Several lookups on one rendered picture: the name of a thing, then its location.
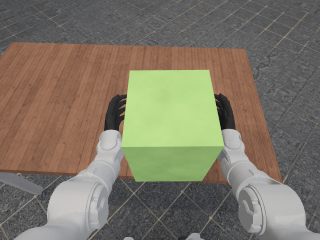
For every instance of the table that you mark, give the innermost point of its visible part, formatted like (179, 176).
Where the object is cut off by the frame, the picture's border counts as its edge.
(54, 99)

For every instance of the right robot forearm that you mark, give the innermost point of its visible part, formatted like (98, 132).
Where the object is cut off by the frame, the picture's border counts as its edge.
(237, 169)

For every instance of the left robot forearm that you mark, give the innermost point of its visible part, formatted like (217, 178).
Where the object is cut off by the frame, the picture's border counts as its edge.
(106, 165)

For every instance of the robot left upper arm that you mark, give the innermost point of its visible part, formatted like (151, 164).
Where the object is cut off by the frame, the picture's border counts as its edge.
(76, 209)

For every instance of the left robot hand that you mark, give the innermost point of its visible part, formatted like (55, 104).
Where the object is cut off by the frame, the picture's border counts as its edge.
(113, 118)

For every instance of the right robot hand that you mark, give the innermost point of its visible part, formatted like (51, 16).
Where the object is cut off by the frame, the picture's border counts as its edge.
(225, 112)

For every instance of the carton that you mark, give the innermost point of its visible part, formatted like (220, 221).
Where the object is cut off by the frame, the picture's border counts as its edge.
(171, 130)

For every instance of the robot right upper arm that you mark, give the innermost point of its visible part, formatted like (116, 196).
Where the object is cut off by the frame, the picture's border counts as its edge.
(273, 212)

